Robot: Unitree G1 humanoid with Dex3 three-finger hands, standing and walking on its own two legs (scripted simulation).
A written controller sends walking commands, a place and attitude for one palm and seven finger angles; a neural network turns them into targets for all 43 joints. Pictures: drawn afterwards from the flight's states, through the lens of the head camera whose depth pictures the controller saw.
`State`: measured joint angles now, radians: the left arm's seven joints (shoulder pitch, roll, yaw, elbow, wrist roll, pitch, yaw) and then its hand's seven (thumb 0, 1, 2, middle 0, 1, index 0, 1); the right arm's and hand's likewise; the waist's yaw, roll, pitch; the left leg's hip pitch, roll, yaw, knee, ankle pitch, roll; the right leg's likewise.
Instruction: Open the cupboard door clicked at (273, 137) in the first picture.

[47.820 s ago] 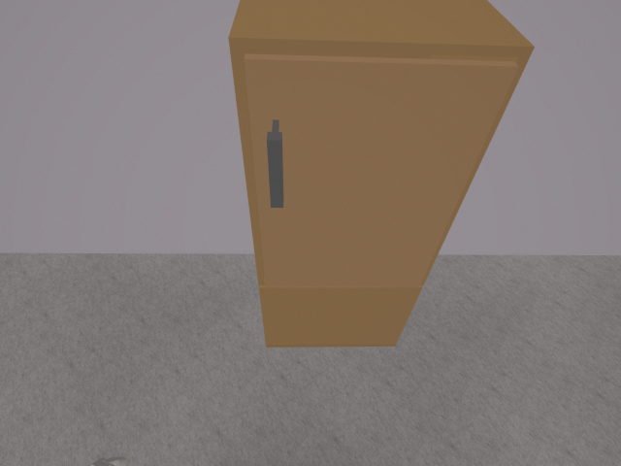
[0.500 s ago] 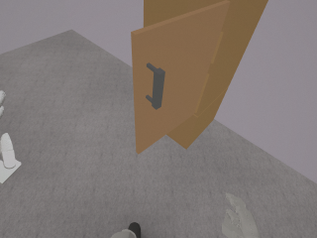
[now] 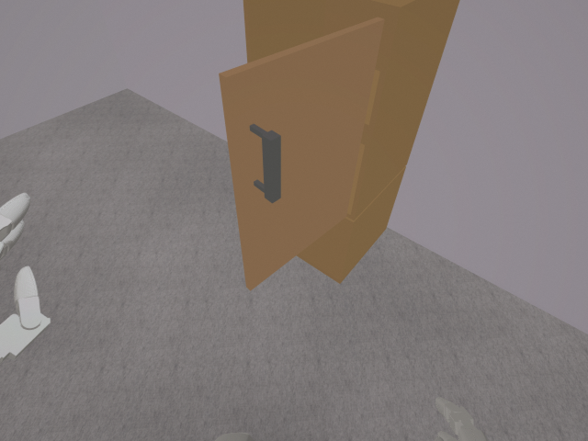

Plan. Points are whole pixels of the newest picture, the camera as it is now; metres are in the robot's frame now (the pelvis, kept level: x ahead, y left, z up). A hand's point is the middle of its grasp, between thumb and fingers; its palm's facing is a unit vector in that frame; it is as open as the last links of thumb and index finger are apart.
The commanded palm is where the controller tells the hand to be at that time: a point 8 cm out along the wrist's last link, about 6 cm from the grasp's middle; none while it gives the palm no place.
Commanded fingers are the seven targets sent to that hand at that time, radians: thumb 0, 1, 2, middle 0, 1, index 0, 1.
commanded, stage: stop stepping back and stand still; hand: left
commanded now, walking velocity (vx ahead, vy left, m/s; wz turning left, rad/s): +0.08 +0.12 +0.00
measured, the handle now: (264, 163) +0.57 +0.09 +0.07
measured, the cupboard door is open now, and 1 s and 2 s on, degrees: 83 83 83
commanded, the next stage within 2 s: let the arm hang, fingers relaxed in 0.10 s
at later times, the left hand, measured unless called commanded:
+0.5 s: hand out of the picture +0.07 +0.21 -0.17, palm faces +0.10 -0.98 -0.16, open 7.0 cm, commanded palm none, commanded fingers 0.00 0.90 0.90 -0.20 -0.30 -0.20 -0.30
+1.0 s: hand out of the picture -0.05 +0.23 -0.17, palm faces +0.08 -0.97 -0.21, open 7.4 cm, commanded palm none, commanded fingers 0.00 0.90 0.90 -0.20 -0.30 -0.20 -0.30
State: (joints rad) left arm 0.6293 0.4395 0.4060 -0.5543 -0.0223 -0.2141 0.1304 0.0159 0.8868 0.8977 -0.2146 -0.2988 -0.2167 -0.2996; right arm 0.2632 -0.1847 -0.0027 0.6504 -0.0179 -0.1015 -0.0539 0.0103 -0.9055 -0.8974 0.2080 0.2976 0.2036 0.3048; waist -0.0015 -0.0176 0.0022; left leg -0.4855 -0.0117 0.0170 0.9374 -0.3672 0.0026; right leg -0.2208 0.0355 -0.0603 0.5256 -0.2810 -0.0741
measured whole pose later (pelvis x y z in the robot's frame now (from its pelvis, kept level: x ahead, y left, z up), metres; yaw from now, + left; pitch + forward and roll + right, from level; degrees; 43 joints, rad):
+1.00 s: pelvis +0.00 +0.06 +0.01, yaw +3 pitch -2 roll +0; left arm 0.33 0.15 0.01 1.17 0.02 0.01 0.02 0.00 0.91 0.90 -0.20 -0.30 -0.20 -0.30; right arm 0.30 -0.14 0.00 1.15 -0.02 0.03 -0.02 0.00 -0.91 -0.90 0.20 0.30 0.20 0.30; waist 0.00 0.03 0.04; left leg -0.24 -0.03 0.04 0.41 -0.14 0.04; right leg -0.16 -0.05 -0.05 0.44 -0.24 0.02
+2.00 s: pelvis +0.02 +0.04 +0.01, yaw +3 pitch -2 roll +0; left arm 0.31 0.11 0.02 1.16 0.01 -0.01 0.03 0.00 0.91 0.90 -0.20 -0.30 -0.20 -0.30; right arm 0.27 -0.12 0.00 1.16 -0.02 0.01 -0.04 0.00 -0.92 -0.90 0.20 0.30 0.20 0.30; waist -0.01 0.01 0.05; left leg -0.22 -0.01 0.02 0.43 -0.19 0.02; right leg -0.13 -0.02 -0.07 0.43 -0.27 0.00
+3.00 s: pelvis +0.03 +0.05 +0.01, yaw +2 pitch -2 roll +0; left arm 0.30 0.12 0.01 1.17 0.01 -0.01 0.03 0.00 0.91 0.90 -0.20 -0.30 -0.20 -0.30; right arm 0.26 -0.13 0.00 1.17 -0.02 0.00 -0.04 0.00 -0.92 -0.90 0.20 0.30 0.20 0.30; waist 0.00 0.00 0.05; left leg -0.18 -0.02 0.03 0.40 -0.19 0.03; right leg -0.09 -0.03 -0.05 0.39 -0.27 0.01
